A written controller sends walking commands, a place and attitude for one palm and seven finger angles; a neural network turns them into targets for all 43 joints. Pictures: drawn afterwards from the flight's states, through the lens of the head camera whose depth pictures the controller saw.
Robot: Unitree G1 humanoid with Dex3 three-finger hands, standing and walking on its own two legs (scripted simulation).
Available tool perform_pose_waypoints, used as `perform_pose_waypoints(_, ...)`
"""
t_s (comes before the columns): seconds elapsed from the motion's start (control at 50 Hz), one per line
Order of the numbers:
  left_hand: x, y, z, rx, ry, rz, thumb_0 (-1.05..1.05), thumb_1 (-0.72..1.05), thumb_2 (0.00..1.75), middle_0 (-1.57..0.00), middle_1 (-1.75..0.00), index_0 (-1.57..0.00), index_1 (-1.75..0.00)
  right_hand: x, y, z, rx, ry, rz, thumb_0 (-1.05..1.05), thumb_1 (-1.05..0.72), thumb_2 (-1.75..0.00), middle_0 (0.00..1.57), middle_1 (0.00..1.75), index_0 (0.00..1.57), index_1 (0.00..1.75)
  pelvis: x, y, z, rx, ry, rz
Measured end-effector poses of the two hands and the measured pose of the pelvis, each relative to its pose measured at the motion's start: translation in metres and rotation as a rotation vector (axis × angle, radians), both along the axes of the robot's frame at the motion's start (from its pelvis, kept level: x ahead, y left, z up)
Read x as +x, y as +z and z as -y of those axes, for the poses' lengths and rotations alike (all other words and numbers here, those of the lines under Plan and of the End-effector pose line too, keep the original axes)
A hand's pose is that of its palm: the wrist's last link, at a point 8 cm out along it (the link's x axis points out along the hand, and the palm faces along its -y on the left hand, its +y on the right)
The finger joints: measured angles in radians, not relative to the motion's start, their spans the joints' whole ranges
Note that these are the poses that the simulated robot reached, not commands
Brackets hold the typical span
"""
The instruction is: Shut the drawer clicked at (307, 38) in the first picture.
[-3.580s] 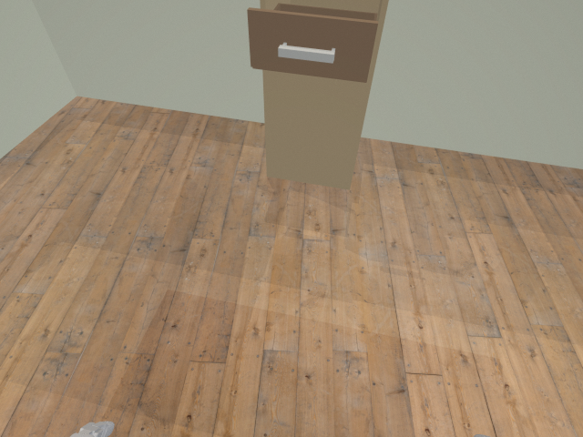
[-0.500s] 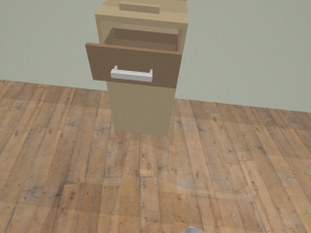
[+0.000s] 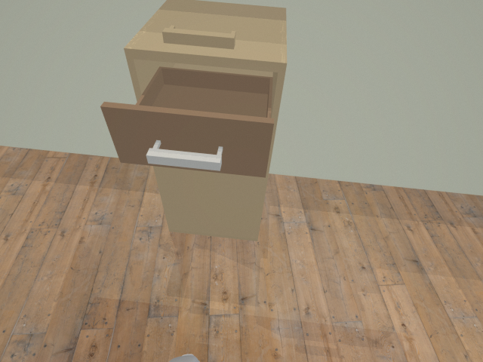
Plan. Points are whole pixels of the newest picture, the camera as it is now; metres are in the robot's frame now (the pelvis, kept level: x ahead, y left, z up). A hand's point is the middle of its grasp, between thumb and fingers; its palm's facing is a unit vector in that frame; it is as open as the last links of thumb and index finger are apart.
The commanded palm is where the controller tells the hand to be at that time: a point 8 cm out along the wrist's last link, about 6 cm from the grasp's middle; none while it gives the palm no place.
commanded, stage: take the last steps up to it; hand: left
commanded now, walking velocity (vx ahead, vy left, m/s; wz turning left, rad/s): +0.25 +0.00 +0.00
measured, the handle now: (186, 153) +0.55 +0.17 +0.01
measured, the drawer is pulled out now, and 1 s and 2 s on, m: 0.23 0.23 0.23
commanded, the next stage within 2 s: come to a stop and stand still in 0.32 s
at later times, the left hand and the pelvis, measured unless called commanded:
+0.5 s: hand (153, 332) +0.21 +0.19 -0.17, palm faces -0.01 -0.98 -0.21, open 7.3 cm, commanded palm none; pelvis +0.14 +0.01 +0.00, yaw -2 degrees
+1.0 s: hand (122, 358) +0.16 +0.24 -0.19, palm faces +0.08 -0.98 -0.20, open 7.3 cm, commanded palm none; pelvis +0.12 +0.05 +0.00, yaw +0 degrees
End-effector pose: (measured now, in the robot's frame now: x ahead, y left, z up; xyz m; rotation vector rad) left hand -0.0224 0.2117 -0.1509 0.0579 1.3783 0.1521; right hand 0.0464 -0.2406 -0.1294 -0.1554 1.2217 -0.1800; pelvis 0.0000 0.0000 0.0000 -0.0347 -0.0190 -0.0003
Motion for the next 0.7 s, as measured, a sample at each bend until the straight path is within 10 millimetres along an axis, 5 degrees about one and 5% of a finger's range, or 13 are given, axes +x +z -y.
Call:
perform_pose_waypoints(0.08, 0.002, -0.018, -0.013, -0.038, 0.035, -0.073, 0.00, 0.91, 0.90, -0.20, -0.30, -0.21, -0.30, 0.055, 0.002, -0.013, -0.045, 0.049, 0.069, 0.01, -0.93, -0.90, 0.19, 0.30, 0.19, 0.30, 0.031, -0.012, -0.018, -0.014, -0.001, 0.005)
perform_pose_waypoints(0.14, 0.017, -0.022, -0.025, -0.040, 0.019, -0.114, 0.00, 0.91, 0.90, -0.20, -0.30, -0.20, -0.30, 0.073, 0.004, -0.027, -0.052, 0.047, 0.089, 0.01, -0.92, -0.90, 0.19, 0.30, 0.20, 0.30, 0.048, -0.013, -0.026, 0.007, -0.012, 0.008)
perform_pose_waypoints(0.32, 0.127, 0.002, -0.047, 0.017, -0.035, 0.023, 0.00, 0.91, 0.90, -0.20, -0.30, -0.20, -0.30, 0.055, 0.004, -0.047, -0.009, -0.037, -0.066, 0.00, -0.94, -0.90, 0.20, 0.30, 0.20, 0.30, 0.096, 0.005, -0.032, 0.032, -0.025, -0.004)
perform_pose_waypoints(0.5, 0.225, 0.012, -0.026, 0.081, -0.102, 0.126, 0.00, 0.92, 0.90, -0.20, -0.30, -0.20, -0.30, 0.038, -0.022, -0.051, 0.106, -0.110, -0.245, 0.01, -0.92, -0.90, 0.20, 0.30, 0.20, 0.30, 0.142, -0.003, -0.007, 0.062, -0.028, -0.001)
perform_pose_waypoints(0.6, 0.250, 0.014, -0.006, 0.103, -0.099, 0.149, -0.01, 0.93, 0.90, -0.20, -0.30, -0.20, -0.30, 0.053, -0.034, -0.042, 0.132, -0.117, -0.291, 0.01, -0.91, -0.90, 0.20, 0.30, 0.20, 0.30, 0.161, -0.007, 0.006, 0.045, -0.010, -0.008)
perform_pose_waypoints(0.7, 0.254, 0.017, -0.007, 0.112, -0.060, 0.164, -0.01, 0.94, 0.90, -0.20, -0.30, -0.21, -0.30, 0.088, -0.030, -0.029, 0.093, -0.078, -0.251, 0.01, -0.91, -0.90, 0.20, 0.30, 0.20, 0.30, 0.158, -0.003, 0.005, 0.050, 0.010, -0.008)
